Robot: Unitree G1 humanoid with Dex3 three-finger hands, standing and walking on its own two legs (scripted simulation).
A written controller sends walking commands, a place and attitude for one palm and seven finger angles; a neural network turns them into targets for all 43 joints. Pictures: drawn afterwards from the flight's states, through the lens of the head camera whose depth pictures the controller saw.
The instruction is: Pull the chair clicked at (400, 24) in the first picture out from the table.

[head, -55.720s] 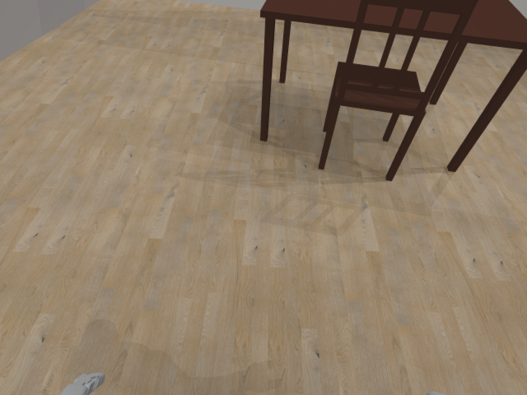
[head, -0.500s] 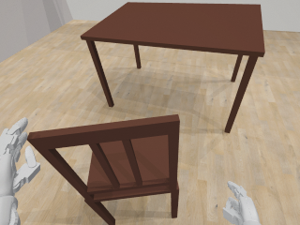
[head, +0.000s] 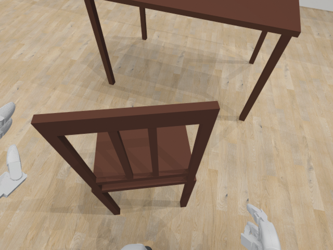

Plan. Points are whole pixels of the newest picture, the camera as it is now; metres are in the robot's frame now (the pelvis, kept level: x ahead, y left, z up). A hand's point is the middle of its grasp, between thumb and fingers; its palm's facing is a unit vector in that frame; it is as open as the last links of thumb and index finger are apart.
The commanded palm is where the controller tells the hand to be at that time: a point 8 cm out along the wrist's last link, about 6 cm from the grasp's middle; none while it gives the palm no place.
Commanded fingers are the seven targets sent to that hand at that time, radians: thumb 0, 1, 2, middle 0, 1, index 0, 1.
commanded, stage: step back with the hand held close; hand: left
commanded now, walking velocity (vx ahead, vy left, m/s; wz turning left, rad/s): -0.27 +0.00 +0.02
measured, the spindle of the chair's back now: (123, 157) +0.36 +0.16 -0.08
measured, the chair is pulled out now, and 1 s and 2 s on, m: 0.69 0.69 0.69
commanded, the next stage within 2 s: stop stepping back and stand still in 0.78 s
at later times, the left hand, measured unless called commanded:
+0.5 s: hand out of the picture +0.14 +0.26 +0.18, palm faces +0.40 -0.73 -0.55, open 7.4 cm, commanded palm +0.06 +0.30 +0.18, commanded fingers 0.00 0.90 0.90 -0.20 -0.30 -0.20 -0.30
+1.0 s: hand out of the picture +0.01 +0.25 +0.18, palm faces +0.43 -0.78 -0.45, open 7.4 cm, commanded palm -0.05 +0.29 +0.18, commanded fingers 0.00 0.90 0.90 -0.20 -0.30 -0.20 -0.30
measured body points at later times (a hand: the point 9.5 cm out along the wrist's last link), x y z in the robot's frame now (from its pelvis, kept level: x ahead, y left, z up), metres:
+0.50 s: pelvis -0.07 +0.00 +0.00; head -0.02 +0.02 +0.44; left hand +0.11 +0.30 +0.21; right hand +0.11 -0.24 -0.09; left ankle -0.03 +0.13 -0.73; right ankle -0.03 -0.14 -0.73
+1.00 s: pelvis -0.19 -0.02 +0.00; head -0.16 +0.01 +0.45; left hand -0.02 +0.29 +0.20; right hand -0.02 -0.25 -0.08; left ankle -0.13 +0.12 -0.73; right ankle -0.19 -0.15 -0.69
